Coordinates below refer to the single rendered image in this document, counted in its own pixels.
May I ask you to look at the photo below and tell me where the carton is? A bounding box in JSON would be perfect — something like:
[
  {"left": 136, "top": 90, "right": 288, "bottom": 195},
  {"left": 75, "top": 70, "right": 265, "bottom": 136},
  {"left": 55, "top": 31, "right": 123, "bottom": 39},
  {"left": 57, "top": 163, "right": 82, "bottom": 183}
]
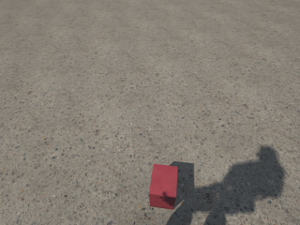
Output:
[{"left": 149, "top": 163, "right": 178, "bottom": 210}]

